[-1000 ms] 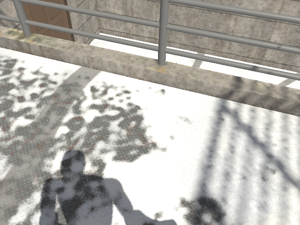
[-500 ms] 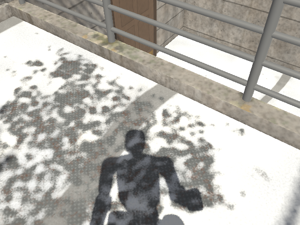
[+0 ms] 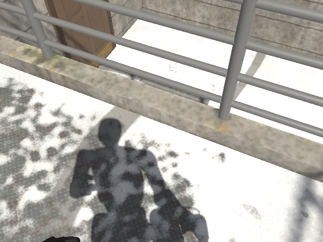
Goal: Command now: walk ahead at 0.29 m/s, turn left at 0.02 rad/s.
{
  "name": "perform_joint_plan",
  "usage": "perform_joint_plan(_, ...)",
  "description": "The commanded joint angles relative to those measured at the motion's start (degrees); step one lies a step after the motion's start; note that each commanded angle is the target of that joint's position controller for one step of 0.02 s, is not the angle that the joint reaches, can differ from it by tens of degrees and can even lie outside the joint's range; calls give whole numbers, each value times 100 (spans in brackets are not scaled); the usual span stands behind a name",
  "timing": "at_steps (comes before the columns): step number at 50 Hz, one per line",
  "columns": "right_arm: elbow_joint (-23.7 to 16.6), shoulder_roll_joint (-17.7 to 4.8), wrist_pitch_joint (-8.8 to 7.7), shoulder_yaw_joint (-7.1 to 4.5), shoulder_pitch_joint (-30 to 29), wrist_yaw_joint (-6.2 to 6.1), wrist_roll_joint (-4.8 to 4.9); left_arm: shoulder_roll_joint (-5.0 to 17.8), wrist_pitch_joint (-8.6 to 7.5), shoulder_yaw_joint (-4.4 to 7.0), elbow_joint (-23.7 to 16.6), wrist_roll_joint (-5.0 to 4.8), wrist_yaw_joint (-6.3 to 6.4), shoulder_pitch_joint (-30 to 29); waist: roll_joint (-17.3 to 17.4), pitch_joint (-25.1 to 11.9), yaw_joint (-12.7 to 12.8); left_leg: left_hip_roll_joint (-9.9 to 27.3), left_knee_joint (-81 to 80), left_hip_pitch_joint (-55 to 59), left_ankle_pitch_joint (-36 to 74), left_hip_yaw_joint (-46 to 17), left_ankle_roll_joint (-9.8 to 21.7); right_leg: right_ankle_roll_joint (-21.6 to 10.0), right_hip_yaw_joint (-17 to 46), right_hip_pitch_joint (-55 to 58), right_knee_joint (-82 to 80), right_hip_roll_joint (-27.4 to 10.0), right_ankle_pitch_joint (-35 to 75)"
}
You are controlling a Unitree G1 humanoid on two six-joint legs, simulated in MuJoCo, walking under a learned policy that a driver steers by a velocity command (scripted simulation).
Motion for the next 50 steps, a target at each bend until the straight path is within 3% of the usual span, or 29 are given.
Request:
perform_joint_plan(1,-414,-666,-21,-139,127,-60,152,582,-39,83,-32,14,41,839,111,-1419,324,310,1811,-2305,337,-487,54,-1134,2134,3039,-1351,-2092,3156)
perform_joint_plan(2,-477,-731,96,-219,21,-172,66,432,-113,35,12,50,47,600,89,-1153,137,496,1427,-2032,546,-482,70,-973,1721,2294,-1498,-1934,2982)
perform_joint_plan(3,-489,-698,204,-243,180,-199,55,383,-151,5,54,102,36,503,-33,-1006,-66,604,1119,-1660,628,-484,102,-860,1410,1776,-1647,-1782,2930)
perform_joint_plan(5,-592,-479,308,-208,180,-193,51,461,-184,-13,206,120,128,526,-214,-853,-142,594,868,-1684,895,-429,132,-866,1090,1413,-1983,-1724,2689)
perform_joint_plan(7,-699,-474,397,-216,130,-210,18,630,-163,6,247,155,209,517,-304,-853,-199,584,581,-1962,1228,-462,47,-910,733,1457,-2103,-1743,2924)
perform_joint_plan(10,-925,-573,461,-225,-187,-213,-68,698,-59,37,244,55,370,571,-243,-941,-147,629,-10,-2459,1704,-435,-76,-803,422,1903,-2094,-1802,2713)
perform_joint_plan(14,-1156,-444,556,-158,-755,-145,-44,710,150,61,138,78,438,582,-389,-905,66,652,-1047,-2446,2100,-206,-217,-717,94,2251,-2114,-1783,1937)
perform_joint_plan(19,-1501,-465,642,-121,-1232,-49,-41,978,392,173,97,61,505,768,-558,-743,272,534,-1945,-2326,1521,180,-191,-709,-8,2823,-1920,-2021,1889)
perform_joint_plan(23,-1720,-474,680,-124,-1321,47,15,1100,526,234,17,-62,540,763,-775,-741,268,327,-2683,-1944,1008,480,-23,-577,2,3168,-1543,-2252,2203)
perform_joint_plan(26,-1670,-501,656,-142,-862,195,-6,1109,575,249,-42,-221,565,631,-808,-813,-46,112,-4232,-970,1901,712,345,-180,-207,3152,-895,-2125,2279)
perform_joint_plan(27,-1604,-713,661,-232,-693,160,-41,1070,556,269,45,-219,514,917,-586,-937,-56,36,-4673,-246,2749,548,535,113,-440,2855,-361,-1855,1938)
perform_joint_plan(28,-1603,-1258,659,-414,-376,54,-73,864,504,226,-97,-48,474,806,246,-1146,-97,708,-4486,963,4861,-423,852,502,-752,1635,851,-1433,827)
perform_joint_plan(29,-1666,-1795,666,-524,-231,-17,-185,636,420,129,-477,179,388,508,1718,-1312,-25,2045,-4176,2119,7161,-2242,1919,956,-733,-451,2384,-525,-2829)
perform_joint_plan(30,-1666,-1495,622,-446,136,13,-241,759,341,173,-544,111,314,187,1002,-1895,-358,2288,-4255,2244,6712,-2404,2338,962,325,-885,3429,-385,-3293)
perform_joint_plan(31,-1744,-1476,542,-435,-187,36,-261,884,343,220,-574,-46,269,18,683,-1699,-278,1980,-4320,2059,6384,-1964,2145,898,600,-1101,3870,-412,-2877)
perform_joint_plan(32,-1821,-1341,509,-413,-618,2,-116,784,361,222,-486,-97,309,98,405,-1385,-63,1585,-4299,1750,5763,-1535,1780,867,696,-1270,3737,-511,-2397)
perform_joint_plan(33,-1894,-1145,522,-357,-854,-20,5,847,382,239,-460,-31,364,125,324,-1171,12,1415,-4349,1375,5379,-1398,1586,897,734,-1235,3538,-549,-2079)
perform_joint_plan(34,-1930,-1096,543,-334,-965,-50,37,908,392,270,-479,-8,414,162,422,-1086,112,1297,-4414,980,5128,-1338,1519,922,740,-963,3423,-547,-1861)
perform_joint_plan(37,-1960,-1205,532,-352,-813,-96,-71,779,380,242,-510,-25,458,297,636,-1001,139,1148,-4539,631,4785,-1428,1508,986,673,-669,2868,-390,-1554)
perform_joint_plan(42,-2069,-1435,605,-422,-748,-160,-71,712,334,203,-607,-39,457,172,763,-1034,52,1032,-4499,370,3750,-1808,1384,1030,817,-234,1684,-276,-1333)
perform_joint_plan(47,-2254,-1349,703,-394,-881,-120,-55,780,226,220,-636,-119,370,284,1049,-988,40,794,-4282,63,3203,-2258,1263,939,823,495,679,-73,-1432)
perform_joint_plan(50,-2418,-1258,744,-353,-1054,-129,28,871,146,282,-510,-151,322,814,1034,-946,352,465,-3845,-237,3041,-2378,934,793,708,1573,-972,-94,-482)
Velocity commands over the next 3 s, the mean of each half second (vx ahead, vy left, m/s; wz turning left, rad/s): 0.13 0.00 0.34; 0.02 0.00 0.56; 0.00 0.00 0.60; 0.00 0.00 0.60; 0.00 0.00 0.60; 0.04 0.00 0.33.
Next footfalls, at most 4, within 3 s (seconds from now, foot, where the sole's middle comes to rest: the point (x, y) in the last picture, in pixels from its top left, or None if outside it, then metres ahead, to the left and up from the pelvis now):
0.54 left None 0.15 0.16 -0.75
1.02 right None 0.27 -0.04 -0.75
1.42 left None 0.06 0.16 -0.75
1.90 right None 0.24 0.03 -0.75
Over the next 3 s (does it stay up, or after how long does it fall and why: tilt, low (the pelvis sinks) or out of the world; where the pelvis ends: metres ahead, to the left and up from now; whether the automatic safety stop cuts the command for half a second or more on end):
stays up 0.09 0.06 0.02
